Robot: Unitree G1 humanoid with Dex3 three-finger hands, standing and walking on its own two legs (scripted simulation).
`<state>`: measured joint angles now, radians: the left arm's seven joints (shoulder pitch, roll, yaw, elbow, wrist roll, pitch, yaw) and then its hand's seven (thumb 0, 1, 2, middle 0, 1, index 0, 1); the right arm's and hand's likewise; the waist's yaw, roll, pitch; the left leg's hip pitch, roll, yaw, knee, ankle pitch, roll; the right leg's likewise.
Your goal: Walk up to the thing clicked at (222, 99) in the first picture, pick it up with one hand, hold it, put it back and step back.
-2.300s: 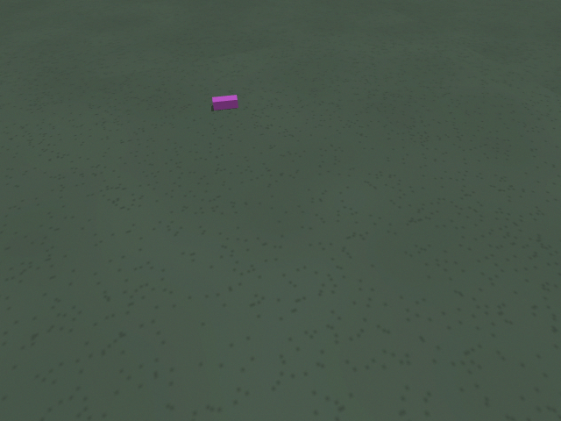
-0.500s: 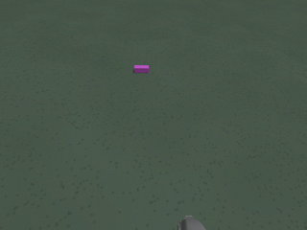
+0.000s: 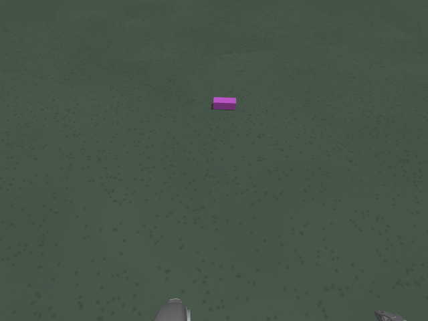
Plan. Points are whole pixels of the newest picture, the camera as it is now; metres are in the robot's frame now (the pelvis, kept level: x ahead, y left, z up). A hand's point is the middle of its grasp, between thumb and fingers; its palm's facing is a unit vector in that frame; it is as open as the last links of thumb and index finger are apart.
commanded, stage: walk up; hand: left
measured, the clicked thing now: (224, 103) +1.68 +0.01 -0.74
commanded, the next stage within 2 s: none
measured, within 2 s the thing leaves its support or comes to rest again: neither
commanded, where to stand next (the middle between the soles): +1.26 -0.21 m, yaw +3 degrees
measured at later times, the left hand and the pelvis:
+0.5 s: hand (134, 210) +0.40 +0.25 -0.13, palm faces -0.11 -0.94 -0.32, open 7.4 cm; pelvis +0.29 -0.02 +0.00, yaw -1 degrees
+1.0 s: hand (162, 171) +0.56 +0.20 -0.16, palm faces +0.00 -0.94 -0.33, open 7.4 cm; pelvis +0.55 -0.07 -0.02, yaw +1 degrees
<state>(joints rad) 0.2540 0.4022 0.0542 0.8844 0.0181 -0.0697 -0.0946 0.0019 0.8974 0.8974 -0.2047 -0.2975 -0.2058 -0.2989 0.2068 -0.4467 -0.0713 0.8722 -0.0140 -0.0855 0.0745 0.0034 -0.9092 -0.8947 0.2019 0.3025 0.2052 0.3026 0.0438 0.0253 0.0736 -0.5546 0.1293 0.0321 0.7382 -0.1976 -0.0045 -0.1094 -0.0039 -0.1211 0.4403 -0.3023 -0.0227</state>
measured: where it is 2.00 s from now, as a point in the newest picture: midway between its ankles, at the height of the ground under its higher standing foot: (254, 186)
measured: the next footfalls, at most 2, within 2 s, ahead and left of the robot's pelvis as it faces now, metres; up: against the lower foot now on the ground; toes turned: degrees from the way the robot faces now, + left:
left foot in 0.10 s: +0.26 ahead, +0.13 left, +0.00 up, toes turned +7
right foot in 0.56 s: +0.49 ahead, -0.18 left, +0.00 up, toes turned -6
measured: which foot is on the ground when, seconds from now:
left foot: up 0.00-0.08, down 0.10-0.58, up 0.60-0.98, down 1.00-1.00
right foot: down 0.00-0.12, up 0.14-0.54, down 0.56-1.00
